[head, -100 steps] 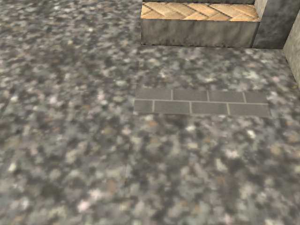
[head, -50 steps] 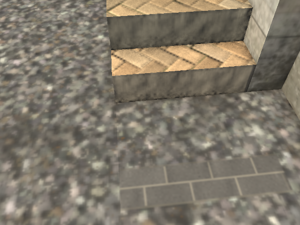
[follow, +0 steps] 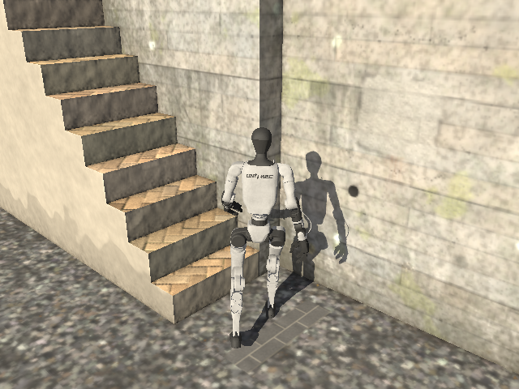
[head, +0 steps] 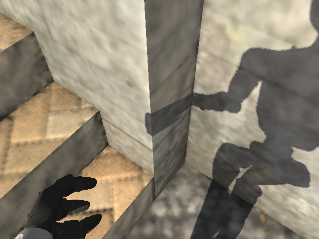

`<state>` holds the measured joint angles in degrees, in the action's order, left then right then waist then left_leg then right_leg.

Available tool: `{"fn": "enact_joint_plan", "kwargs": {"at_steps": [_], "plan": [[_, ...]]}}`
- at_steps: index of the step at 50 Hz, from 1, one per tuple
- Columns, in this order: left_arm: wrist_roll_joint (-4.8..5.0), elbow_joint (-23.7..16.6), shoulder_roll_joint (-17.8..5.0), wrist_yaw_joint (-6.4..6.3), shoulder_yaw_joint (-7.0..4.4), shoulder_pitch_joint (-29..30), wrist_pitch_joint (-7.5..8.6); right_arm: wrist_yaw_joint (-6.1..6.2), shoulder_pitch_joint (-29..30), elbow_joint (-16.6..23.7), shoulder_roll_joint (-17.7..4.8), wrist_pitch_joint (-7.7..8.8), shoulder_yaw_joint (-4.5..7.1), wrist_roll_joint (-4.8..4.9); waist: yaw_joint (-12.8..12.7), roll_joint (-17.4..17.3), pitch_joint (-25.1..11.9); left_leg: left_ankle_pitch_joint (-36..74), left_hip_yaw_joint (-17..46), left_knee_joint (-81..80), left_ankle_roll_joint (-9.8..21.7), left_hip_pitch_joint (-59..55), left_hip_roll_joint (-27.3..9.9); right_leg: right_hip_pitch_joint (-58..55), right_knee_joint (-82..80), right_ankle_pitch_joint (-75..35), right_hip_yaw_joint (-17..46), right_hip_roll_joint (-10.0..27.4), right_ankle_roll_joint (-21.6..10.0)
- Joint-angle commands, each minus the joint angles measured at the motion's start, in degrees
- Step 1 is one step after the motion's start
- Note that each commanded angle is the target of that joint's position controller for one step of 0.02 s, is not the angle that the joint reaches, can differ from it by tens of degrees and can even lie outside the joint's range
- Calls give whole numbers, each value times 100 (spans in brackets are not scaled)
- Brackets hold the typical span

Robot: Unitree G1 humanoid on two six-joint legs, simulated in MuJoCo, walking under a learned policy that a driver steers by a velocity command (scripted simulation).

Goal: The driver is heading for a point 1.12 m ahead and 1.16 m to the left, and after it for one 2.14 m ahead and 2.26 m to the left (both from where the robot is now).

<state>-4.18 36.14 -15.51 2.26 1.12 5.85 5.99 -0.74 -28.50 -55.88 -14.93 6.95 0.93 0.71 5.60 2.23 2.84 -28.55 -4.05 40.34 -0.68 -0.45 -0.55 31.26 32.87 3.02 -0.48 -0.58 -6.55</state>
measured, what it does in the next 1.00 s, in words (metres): climbs, turning left: left foot, then right foot 0.22 m higher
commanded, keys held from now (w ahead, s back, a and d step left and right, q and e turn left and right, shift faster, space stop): w+q+shift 1.00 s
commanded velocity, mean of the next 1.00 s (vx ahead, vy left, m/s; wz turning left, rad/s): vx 0.27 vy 0.33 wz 0.80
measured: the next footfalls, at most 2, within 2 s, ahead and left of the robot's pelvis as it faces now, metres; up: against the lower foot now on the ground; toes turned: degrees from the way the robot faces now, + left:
left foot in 0.66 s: +0.09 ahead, +0.29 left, +0.00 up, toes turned +33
right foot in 0.98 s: +0.21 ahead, +0.44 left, +0.22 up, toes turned +49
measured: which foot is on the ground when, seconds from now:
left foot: up 0.00-0.64, down 0.66-0.98, up 1.00-1.00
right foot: down 0.00-0.62, up 0.64-0.96, down 0.98-1.00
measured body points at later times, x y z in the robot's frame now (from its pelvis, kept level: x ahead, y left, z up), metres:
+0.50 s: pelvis +0.13 +0.13 +0.03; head +0.15 +0.13 +0.48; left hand +0.10 +0.44 -0.09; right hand +0.38 -0.08 -0.06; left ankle +0.10 +0.27 -0.53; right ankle +0.14 -0.07 -0.71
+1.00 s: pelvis +0.11 +0.36 +0.07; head +0.16 +0.43 +0.51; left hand +0.09 +0.65 -0.04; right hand +0.32 +0.18 -0.07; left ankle +0.05 +0.29 -0.64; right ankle +0.18 +0.41 -0.51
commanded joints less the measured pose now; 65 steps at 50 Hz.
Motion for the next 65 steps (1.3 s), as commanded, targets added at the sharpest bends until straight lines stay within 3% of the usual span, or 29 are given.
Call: {"fn": "enact_joint_plan", "kwargs": {"at_steps": [1,2,3,4,7,8,12,18,28,29,31,32,33,34,35,37,41,45,47,48,49,50,51,52,54,58,62,64,65], "plan": [[-16,274,-1527,-250,-518,-2751,-44,6,-195,461,-953,218,119,278,-1397,819,-3959,-855,2136,4165,71,4066,368,-6465,23,-5483,3037,2632,-1510],[111,233,-1332,-276,-515,-2176,-36,86,581,729,-1074,136,177,325,-1200,489,-2962,-176,1552,3969,-29,4407,24,-5509,-437,-4249,2253,2327,-1363],[289,280,-1329,-522,-437,-1808,-124,170,1045,878,-1285,-173,234,31,-1025,-91,-1791,-323,1330,4560,-476,4487,313,-4354,-432,-6601,2236,2508,-1278],[362,373,-1164,-662,-361,-1821,-215,123,694,921,-1185,-370,271,-265,-663,-293,-1793,-83,1312,4712,-496,4500,131,-3856,-354,-6478,1819,2465,-1029],[301,482,-931,-822,-232,-1576,-384,-29,924,1554,-568,-760,187,-172,-166,100,-1370,721,1057,4628,-413,4264,-110,-2250,-932,-4753,400,2143,-473],[474,490,-866,-700,-303,-1346,-353,-29,734,1117,-621,-903,273,-438,-60,-34,-902,1206,501,3691,-327,3403,68,-1401,-1074,-4895,-160,1700,-298],[347,581,-915,-643,-432,-1513,-419,-200,960,1224,-593,-1058,280,-309,-105,1012,-1012,1797,206,3755,-218,3498,-112,-1823,-955,-4110,-584,2203,-640],[66,941,-1198,-801,-763,-2555,-626,20,2837,1867,-823,-1404,457,-359,-685,562,-109,517,722,6657,-152,5658,-410,-3153,-1675,-1719,-501,2895,-345],[-238,865,-1323,-806,-1060,-2837,-718,9,3488,3231,124,-1452,117,-378,-622,1454,-235,-1356,1341,4385,182,5684,-1301,-4020,-814,-3499,-1123,3557,211],[-223,551,-1434,-708,-1127,-1641,-757,3,2366,3075,70,-1367,137,-223,185,1193,-946,-687,1078,2561,206,3499,-1036,-3165,-158,-3344,-1700,2871,531],[474,0,-1404,-648,-1142,109,-959,-145,-572,2202,-640,-1253,500,-106,1617,676,-1579,2450,733,-1280,222,-404,-536,-1281,2530,-1730,-1300,2097,405],[464,-144,-821,-800,-1016,99,-1050,-180,-128,1819,-1096,-1047,679,-287,1334,-1237,-457,2711,831,-2908,281,-1594,-75,1801,4296,2733,-1302,851,539],[358,-205,-371,-819,-823,-1062,-1176,-144,1060,2120,-2507,-921,1035,-473,77,-3779,-1105,5322,2296,-2159,962,-2092,-1104,3466,6386,3236,-510,31,695],[41,460,-449,-733,-734,-870,-1148,-225,1224,1832,-1554,-910,640,-34,-69,-2185,-1269,7310,783,-1040,1045,-991,-617,2236,8363,3035,-197,598,536],[-7,239,-423,-707,-785,-1817,-1007,-232,903,1954,-1643,-857,538,56,-650,-2642,-1859,9211,968,-431,1066,-837,-949,2359,8440,2762,-164,411,692],[-136,128,-494,-676,-749,-1418,-1023,-73,1046,1989,-1143,-789,418,-29,-551,-1526,-1535,7980,1365,-789,778,-585,-580,2795,7531,2037,-188,522,966],[-212,-67,-80,-573,-506,-726,-1076,203,554,1454,-1164,-543,421,-84,-340,-1248,-895,8701,1960,-1358,-231,-521,-382,3737,8795,1936,-770,-15,762],[-221,-775,159,-573,-230,126,-834,241,163,1061,-616,-467,346,-131,-223,-945,-401,9263,1707,-2166,-420,-151,124,3906,7866,2929,-1253,-547,507],[-35,-769,-382,-646,-357,-797,-814,330,1291,1549,-937,-532,435,-193,-1047,-846,-989,12597,1128,-2256,-881,924,274,1121,5407,3174,-1542,-963,346],[40,-376,-101,-607,-290,-2186,-1003,771,2367,1678,-1067,-349,558,-294,-1913,-524,-1243,14523,1971,-2716,-1964,1931,-711,-820,4015,3732,-1342,-1330,-37],[105,-59,-885,-559,-701,-3966,-1283,1064,3051,1845,-1498,-447,843,-35,-3041,369,-1214,14499,1742,101,-3363,2442,-254,-2163,2365,3103,-496,-666,-706],[522,107,-1509,-372,-939,-4300,-1290,857,2350,1425,-2169,-343,1025,544,-3390,3734,-3047,4621,963,6524,-2490,1696,795,-2984,434,916,1682,838,-2203],[315,-859,-666,-489,-640,-1175,-1311,542,1940,1883,-1696,-471,919,157,-1894,3621,-3518,-374,1377,8500,-1624,3365,1454,-1946,-857,1870,4800,1736,-3332],[342,-1219,283,-593,-458,-258,-1141,426,2058,2241,-806,-774,704,-394,-1038,1027,-1821,-10,1467,8103,-557,4255,832,-875,-482,3505,4415,1586,-2516],[244,-690,843,-584,-245,-714,-793,336,1964,2320,-358,-1105,497,-698,-374,-1455,-76,359,1151,6573,110,4458,331,148,601,3356,2514,1322,-1139],[95,-253,545,-406,-230,-1561,-271,279,2133,2356,393,-988,160,-316,-829,-379,309,522,882,6474,70,4882,742,291,918,2388,1072,1083,-1202],[64,-497,-101,-413,-363,-1316,-472,168,2171,2767,-323,-949,215,-16,-377,450,-339,1052,66,3164,-277,3518,253,-135,700,630,405,593,-748],[145,-626,-155,-384,-476,-1280,-721,178,1371,2384,-463,-961,247,228,-167,103,-812,3439,-614,302,-479,1031,411,285,1609,1105,-206,30,-297],[254,-676,-28,-389,-482,-1105,-750,249,1080,2348,-478,-934,227,160,-121,455,-980,5478,236,-424,-262,371,-196,281,2603,1180,-18,2,-109]]}}
Velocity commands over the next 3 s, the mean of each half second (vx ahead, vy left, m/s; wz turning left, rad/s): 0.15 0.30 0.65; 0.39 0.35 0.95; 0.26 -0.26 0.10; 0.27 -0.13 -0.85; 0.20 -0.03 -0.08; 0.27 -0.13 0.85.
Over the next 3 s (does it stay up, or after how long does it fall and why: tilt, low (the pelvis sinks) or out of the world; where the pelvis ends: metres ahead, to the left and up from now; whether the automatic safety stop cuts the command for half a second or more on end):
stays up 0.06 0.49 0.21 its command is cut before an obstacle from the start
